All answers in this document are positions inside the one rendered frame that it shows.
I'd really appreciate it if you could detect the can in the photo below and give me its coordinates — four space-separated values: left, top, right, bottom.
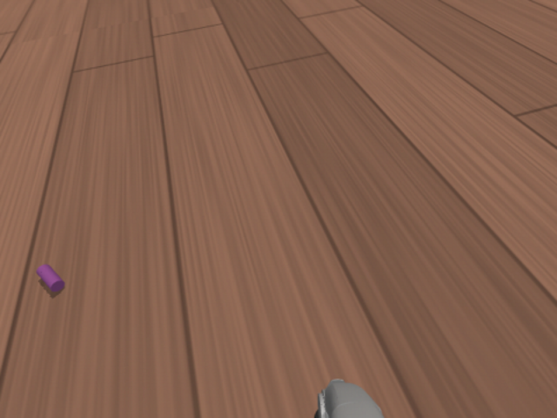
37 264 64 292

